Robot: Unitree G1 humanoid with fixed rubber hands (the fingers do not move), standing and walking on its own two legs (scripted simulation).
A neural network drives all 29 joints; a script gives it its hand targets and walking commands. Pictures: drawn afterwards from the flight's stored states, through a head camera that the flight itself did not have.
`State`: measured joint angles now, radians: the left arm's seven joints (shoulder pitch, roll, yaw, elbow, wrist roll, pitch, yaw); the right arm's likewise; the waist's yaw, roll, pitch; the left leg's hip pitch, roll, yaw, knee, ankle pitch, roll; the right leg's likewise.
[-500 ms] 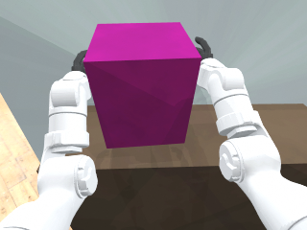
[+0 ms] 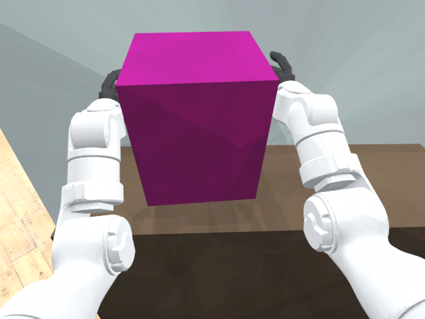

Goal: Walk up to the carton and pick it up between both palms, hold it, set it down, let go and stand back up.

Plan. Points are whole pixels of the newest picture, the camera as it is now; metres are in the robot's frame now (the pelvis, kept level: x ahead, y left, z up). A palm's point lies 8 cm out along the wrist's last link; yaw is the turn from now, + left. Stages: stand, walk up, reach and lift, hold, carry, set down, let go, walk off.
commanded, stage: hold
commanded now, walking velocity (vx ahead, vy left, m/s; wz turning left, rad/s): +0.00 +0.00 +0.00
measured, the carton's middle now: (197, 119) +0.39 +0.02 +0.24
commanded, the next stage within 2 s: set down in 0.54 s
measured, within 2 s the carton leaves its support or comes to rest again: neither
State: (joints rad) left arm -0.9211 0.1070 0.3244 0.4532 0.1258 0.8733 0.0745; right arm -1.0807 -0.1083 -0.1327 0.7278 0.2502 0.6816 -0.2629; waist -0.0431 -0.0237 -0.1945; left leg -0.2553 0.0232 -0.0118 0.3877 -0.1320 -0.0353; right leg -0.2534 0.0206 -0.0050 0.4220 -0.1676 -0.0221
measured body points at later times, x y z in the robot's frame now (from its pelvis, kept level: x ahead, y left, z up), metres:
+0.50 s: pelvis +0.00 +0.00 +0.00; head -0.07 +0.01 +0.44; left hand +0.39 +0.17 +0.26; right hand +0.40 -0.13 +0.29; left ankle +0.05 +0.14 -0.74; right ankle +0.04 -0.10 -0.74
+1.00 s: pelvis +0.01 +0.00 +0.00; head -0.06 +0.01 +0.45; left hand +0.41 +0.17 +0.26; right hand +0.42 -0.13 +0.29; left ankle +0.05 +0.14 -0.74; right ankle +0.04 -0.10 -0.74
